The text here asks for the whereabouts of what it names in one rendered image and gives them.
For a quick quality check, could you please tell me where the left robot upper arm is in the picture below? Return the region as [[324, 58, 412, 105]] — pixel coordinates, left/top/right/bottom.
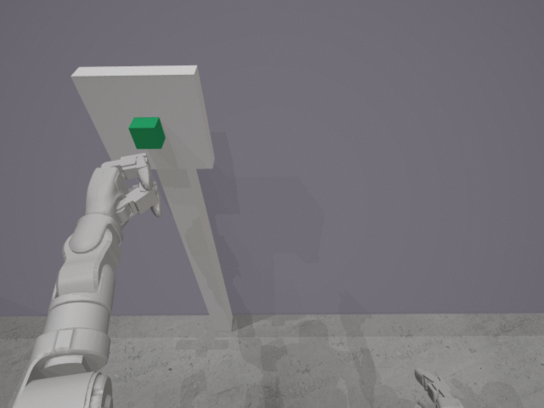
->
[[15, 371, 113, 408]]

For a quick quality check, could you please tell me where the robot left hand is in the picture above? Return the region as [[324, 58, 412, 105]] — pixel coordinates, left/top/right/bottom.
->
[[84, 153, 162, 230]]

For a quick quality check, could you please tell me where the panel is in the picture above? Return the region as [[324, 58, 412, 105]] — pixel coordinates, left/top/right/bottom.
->
[[71, 65, 233, 332]]

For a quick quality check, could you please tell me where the robot right hand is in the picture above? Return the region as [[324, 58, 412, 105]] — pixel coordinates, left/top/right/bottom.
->
[[414, 368, 464, 408]]

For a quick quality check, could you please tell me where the button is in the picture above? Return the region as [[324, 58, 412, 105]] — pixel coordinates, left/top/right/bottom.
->
[[128, 117, 165, 149]]

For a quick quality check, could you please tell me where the robot left forearm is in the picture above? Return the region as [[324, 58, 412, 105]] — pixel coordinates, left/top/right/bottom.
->
[[11, 214, 123, 408]]

